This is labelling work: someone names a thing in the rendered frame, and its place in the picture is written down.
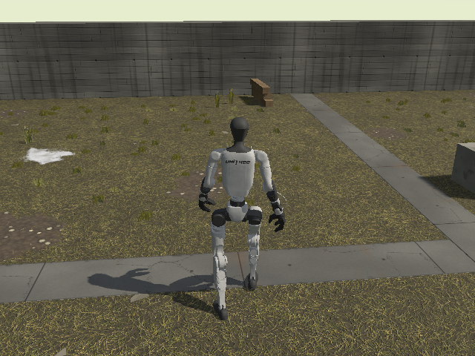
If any robot left foot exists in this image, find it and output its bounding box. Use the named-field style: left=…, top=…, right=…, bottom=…
left=213, top=300, right=228, bottom=320

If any robot right hand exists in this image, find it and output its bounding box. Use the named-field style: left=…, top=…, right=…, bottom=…
left=269, top=212, right=286, bottom=232

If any robot right forearm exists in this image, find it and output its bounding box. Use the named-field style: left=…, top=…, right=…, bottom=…
left=266, top=181, right=283, bottom=215

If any robot left hand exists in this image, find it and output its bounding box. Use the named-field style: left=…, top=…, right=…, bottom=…
left=198, top=198, right=216, bottom=212

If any robot left forearm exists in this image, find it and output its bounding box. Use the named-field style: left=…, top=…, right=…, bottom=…
left=199, top=177, right=211, bottom=202

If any left robot upper arm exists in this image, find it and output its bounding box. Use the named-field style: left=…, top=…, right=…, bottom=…
left=203, top=148, right=223, bottom=188

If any right robot upper arm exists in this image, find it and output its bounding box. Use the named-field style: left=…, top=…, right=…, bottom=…
left=254, top=150, right=274, bottom=192

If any humanoid robot head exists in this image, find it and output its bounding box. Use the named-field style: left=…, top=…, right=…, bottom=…
left=226, top=117, right=251, bottom=153

